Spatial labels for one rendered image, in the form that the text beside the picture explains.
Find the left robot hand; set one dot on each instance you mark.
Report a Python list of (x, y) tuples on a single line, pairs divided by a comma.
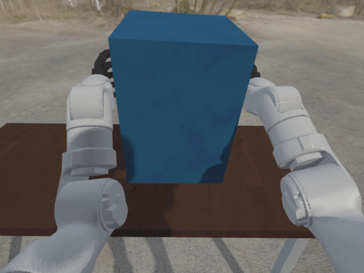
[(101, 67)]

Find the robot right upper arm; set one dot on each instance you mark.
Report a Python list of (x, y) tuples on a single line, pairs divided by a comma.
[(324, 200)]

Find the right robot forearm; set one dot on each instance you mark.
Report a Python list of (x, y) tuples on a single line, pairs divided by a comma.
[(296, 143)]

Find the carton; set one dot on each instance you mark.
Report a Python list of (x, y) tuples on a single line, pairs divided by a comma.
[(180, 83)]

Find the table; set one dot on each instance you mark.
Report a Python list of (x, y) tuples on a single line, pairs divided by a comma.
[(248, 203)]

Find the right robot hand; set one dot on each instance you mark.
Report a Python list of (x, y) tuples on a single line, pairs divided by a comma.
[(255, 73)]

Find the robot left upper arm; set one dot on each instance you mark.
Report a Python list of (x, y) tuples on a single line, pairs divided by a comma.
[(87, 212)]

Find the left robot forearm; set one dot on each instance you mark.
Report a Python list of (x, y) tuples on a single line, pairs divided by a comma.
[(89, 131)]

